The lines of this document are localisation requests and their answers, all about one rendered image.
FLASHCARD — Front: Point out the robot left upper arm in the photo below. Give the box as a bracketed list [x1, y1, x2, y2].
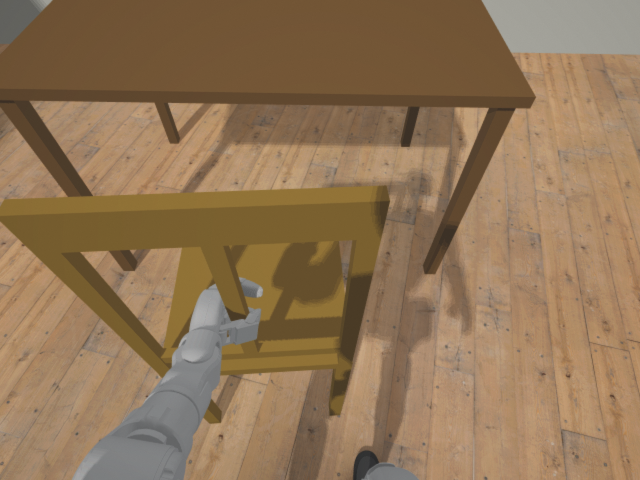
[77, 435, 186, 480]

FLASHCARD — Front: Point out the left robot hand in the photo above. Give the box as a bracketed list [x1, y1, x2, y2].
[189, 277, 263, 346]

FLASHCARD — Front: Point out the chair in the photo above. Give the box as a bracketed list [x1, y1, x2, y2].
[0, 185, 390, 424]

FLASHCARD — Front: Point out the table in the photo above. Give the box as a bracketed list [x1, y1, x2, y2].
[0, 0, 536, 274]

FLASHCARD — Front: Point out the right robot shin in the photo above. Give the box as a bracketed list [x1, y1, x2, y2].
[364, 462, 395, 479]

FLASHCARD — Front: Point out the left robot forearm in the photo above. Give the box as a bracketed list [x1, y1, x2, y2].
[72, 329, 222, 480]

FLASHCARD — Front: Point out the right robot foot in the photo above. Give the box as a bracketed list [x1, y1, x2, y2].
[353, 450, 379, 480]

